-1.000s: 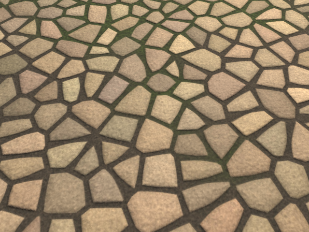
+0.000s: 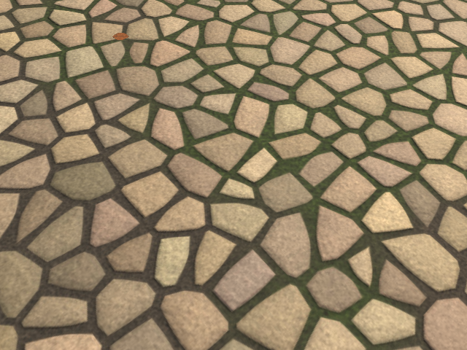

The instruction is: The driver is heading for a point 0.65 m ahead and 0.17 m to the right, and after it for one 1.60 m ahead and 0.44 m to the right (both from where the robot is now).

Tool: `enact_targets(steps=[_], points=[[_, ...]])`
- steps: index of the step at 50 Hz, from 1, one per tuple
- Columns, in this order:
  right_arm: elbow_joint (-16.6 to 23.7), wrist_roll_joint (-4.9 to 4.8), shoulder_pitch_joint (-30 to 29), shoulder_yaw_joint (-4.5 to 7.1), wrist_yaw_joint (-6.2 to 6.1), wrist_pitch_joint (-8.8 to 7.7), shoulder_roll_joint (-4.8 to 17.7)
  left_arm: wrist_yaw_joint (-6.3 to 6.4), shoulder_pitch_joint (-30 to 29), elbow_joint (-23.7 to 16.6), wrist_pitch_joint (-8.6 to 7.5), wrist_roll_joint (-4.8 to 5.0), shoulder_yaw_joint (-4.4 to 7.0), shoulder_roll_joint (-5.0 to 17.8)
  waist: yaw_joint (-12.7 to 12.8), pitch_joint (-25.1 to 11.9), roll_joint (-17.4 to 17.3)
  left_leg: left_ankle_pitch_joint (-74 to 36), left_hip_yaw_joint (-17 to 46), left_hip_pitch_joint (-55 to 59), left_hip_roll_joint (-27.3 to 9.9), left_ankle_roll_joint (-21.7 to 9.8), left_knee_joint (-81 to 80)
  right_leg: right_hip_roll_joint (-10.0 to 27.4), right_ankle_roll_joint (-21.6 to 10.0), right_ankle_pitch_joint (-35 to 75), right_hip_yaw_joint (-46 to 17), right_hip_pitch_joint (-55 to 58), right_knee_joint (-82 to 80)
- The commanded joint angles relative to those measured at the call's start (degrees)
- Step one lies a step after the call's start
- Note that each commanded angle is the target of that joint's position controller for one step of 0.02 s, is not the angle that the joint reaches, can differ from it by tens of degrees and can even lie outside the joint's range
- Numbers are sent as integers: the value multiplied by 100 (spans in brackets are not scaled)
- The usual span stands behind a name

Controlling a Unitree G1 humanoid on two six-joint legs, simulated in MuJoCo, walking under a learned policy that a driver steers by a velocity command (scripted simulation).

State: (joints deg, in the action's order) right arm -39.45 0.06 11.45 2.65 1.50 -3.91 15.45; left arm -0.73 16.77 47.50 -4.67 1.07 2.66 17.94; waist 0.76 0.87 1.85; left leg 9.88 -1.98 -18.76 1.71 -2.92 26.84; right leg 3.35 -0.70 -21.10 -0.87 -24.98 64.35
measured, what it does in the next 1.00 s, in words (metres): walks ahead: right foot, then left foot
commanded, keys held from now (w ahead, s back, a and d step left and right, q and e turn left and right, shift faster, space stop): w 0.70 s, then w+e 0.30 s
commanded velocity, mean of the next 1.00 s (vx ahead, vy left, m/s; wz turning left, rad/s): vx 0.50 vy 0.00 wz -0.07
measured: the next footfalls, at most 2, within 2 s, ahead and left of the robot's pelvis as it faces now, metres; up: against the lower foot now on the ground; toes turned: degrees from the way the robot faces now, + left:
right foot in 0.38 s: +0.38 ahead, -0.15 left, +0.00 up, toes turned -2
left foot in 0.90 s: +0.67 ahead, +0.09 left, +0.00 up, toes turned -3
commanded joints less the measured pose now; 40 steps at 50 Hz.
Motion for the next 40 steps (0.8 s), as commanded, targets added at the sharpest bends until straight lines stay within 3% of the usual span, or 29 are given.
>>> enact_targets(steps=[1,5,9,14,17,18,19,20,21,22,23,24,25,26,29,32,35,38,40], points=[[192,20,148,185,11,-125,649,12,27,-389,0,-48,122,415,4,-222,-756,-427,1797,1005,-1468,-1118,-1692,481,69,550,-262,-1180,-112],[-53,-7,369,246,-53,-203,831,41,-537,-565,69,-114,78,265,-40,-10,-484,-1163,1164,936,-1373,-1130,-1920,497,228,1564,-243,-1446,-1172],[-278,-62,730,272,-124,-147,974,-51,-1341,-755,-11,-74,0,104,-339,160,-461,-1117,696,1031,-1194,-902,-1956,270,185,2665,-51,-1155,-2597],[-620,-117,1224,303,-159,-18,1074,-203,-2037,-1052,-76,-19,-8,181,-533,331,-491,-1217,792,1895,-1546,-815,-1605,94,-21,2390,-40,-1270,-3354],[-710,-124,1186,336,-202,76,1167,-246,-1759,-1035,-107,-36,56,357,-285,109,-656,-2390,797,2310,-1634,-645,-1045,-112,-257,1728,123,-694,-3585],[-706,-125,1077,333,-216,108,1192,-222,-1251,-900,-113,-55,139,495,31,-214,-680,-3345,634,2268,-1476,-537,-434,-304,-392,1718,316,91,-3735],[-677,-89,1073,272,-237,129,1061,-166,-369,-645,-108,-75,280,781,417,-833,-584,-3536,398,1826,-1180,-363,630,-250,-592,1933,277,1458,-3657],[-508,70,1145,134,-262,110,752,-98,670,-473,-74,-126,391,1232,721,-1759,194,-1674,122,560,-777,-139,2533,927,-983,2283,-1092,3252,-3412],[-484,-20,1916,-28,-191,-26,143,-141,761,-369,-52,-105,426,1457,275,-2368,1666,2255,441,-1652,230,172,4234,1947,-1888,879,-3819,4872,-4168],[-542,-138,1420,108,-155,-131,807,-134,668,-428,-40,-6,287,883,561,-1974,926,2350,1006,-2318,-90,125,4763,1785,-1680,41,-3862,4649,-4548],[-364,-245,837,171,-126,-193,1000,-103,302,-470,-37,-16,221,696,526,-1146,633,1816,834,-2615,-359,68,4719,1597,-1439,209,-2993,3908,-4676],[-310,-203,555,151,-153,-211,917,-95,-52,-518,-34,-67,193,632,351,-717,138,1304,672,-2418,-631,81,4448,1389,-1329,798,-2439,3104,-4814],[-303,-96,408,176,-174,-184,862,-110,-300,-545,-39,-119,148,468,196,-360,-21,995,626,-2209,-782,108,4110,1171,-1270,1347,-1997,2456,-5003],[-315,-87,586,177,-165,-134,775,-107,-410,-549,-64,-187,133,437,-13,-365,267,799,678,-1835,-907,145,3977,1122,-1315,1708,-1792,2055,-5140],[-351,-64,636,134,-187,14,530,-105,-425,-435,-151,-117,162,472,-176,-208,219,568,588,-1642,-1000,299,3451,988,-1402,2146,-1220,1546,-5534],[-176,-10,55,97,-181,21,451,-32,-248,-299,-133,-102,210,632,-56,7,93,-351,531,-1940,-1026,411,2476,877,-1336,2450,-775,1562,-5713],[-59,-33,-526,41,-115,-44,330,15,-49,-185,-88,-62,224,713,152,126,97,-1277,360,-1687,-854,386,1337,667,-1129,2387,-351,1583,-5761],[140,-67,-1139,30,-46,-106,344,35,397,24,-16,16,246,794,370,266,68,-1489,330,-1540,-659,396,687,766,-1112,2178,-509,1826,-5607],[236,-86,-1338,51,13,-157,431,64,497,94,55,43,269,833,360,307,125,-1295,423,-1533,-585,341,366,919,-1062,2159,-701,2143,-5365]])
